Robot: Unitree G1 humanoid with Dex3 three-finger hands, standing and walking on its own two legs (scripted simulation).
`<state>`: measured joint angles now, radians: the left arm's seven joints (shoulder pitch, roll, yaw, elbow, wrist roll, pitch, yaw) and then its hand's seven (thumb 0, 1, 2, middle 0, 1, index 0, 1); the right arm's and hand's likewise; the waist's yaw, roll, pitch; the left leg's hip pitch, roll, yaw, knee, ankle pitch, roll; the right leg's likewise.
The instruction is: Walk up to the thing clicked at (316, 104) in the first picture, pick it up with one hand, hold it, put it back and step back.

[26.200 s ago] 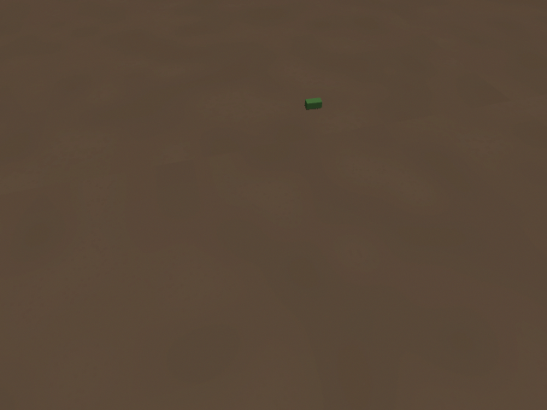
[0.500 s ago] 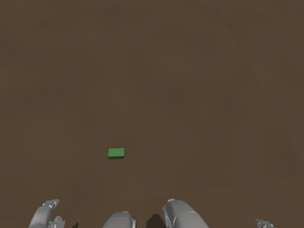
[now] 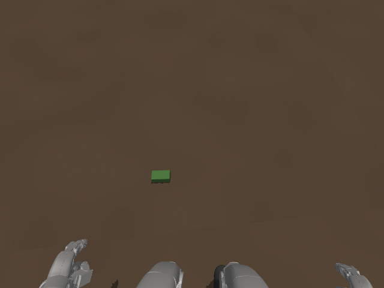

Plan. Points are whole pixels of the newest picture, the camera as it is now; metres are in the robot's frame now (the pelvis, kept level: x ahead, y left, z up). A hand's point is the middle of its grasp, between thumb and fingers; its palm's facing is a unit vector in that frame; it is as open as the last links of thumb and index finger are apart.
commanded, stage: walk up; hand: left
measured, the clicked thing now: (161, 176) +0.63 +0.24 -0.74
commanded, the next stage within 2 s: stand in 1.74 s
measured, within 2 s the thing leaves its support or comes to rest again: neither
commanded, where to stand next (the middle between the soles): +0.25 -0.01 m, yaw +1 degrees
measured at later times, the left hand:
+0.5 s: hand out of the picture -0.10 +0.24 -0.15, palm faces +0.00 -0.91 -0.41, open 7.4 cm
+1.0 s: hand out of the picture -0.04 +0.26 -0.14, palm faces -0.01 -0.92 -0.38, open 7.4 cm
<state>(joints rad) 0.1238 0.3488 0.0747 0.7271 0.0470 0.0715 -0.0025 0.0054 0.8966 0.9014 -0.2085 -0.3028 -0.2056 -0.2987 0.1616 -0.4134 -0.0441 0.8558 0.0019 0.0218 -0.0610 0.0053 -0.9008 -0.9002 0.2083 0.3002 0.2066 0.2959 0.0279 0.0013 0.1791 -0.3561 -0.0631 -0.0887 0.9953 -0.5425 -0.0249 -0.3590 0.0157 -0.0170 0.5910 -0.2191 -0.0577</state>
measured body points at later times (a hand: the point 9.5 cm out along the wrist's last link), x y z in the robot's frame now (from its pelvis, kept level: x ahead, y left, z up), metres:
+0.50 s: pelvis -0.11 -0.04 -0.01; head -0.10 -0.05 +0.44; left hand -0.10 +0.29 -0.12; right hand +0.00 -0.36 -0.11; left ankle -0.06 +0.11 -0.72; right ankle -0.15 -0.17 -0.73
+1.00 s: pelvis -0.10 -0.02 +0.00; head -0.08 -0.01 +0.45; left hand -0.03 +0.31 -0.12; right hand -0.02 -0.33 -0.11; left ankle -0.05 +0.10 -0.73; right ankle -0.09 -0.15 -0.70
